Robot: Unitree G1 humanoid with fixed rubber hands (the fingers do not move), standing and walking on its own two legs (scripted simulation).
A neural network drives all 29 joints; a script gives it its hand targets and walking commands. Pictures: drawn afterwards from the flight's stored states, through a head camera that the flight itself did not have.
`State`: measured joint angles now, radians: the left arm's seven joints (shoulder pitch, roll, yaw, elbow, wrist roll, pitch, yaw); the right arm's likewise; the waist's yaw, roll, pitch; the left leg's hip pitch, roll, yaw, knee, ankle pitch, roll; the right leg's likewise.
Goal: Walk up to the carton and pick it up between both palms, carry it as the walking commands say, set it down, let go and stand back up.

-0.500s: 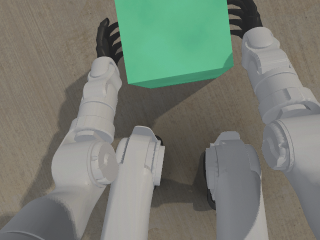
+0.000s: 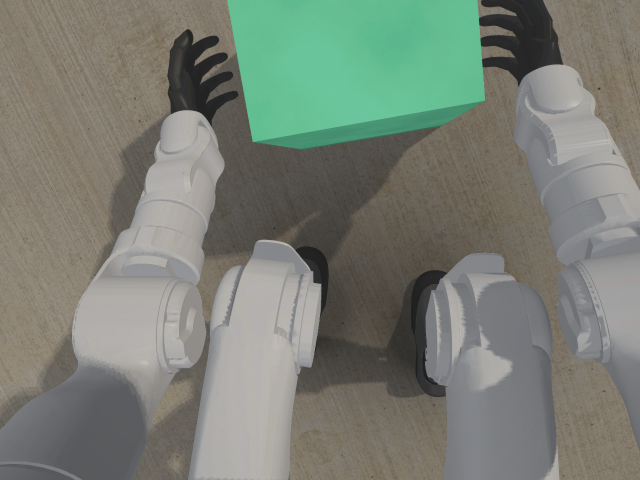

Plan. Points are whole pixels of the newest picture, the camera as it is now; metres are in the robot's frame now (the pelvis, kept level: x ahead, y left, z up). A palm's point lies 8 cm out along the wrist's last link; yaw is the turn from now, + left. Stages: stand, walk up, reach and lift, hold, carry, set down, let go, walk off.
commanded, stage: set down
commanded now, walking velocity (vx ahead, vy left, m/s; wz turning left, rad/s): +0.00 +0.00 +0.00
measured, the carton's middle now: (356, 45) +0.54 +0.03 -0.25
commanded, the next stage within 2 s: let go in 1.66 s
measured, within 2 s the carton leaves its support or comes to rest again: neither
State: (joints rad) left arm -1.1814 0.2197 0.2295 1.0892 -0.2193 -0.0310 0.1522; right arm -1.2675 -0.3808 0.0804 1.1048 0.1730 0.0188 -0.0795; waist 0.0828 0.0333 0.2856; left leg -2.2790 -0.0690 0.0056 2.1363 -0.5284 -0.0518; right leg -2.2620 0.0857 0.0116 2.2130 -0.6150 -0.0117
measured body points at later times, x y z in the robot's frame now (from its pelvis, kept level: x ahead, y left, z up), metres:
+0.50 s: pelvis -0.02 +0.01 +0.01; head +0.35 +0.00 +0.25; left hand +0.48 +0.23 -0.18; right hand +0.54 -0.17 -0.17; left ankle +0.13 +0.12 -0.34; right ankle +0.10 -0.10 -0.34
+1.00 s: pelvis +0.00 +0.01 +0.11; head +0.31 +0.00 +0.43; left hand +0.48 +0.22 -0.01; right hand +0.55 -0.18 -0.01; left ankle +0.12 +0.12 -0.34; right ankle +0.09 -0.10 -0.34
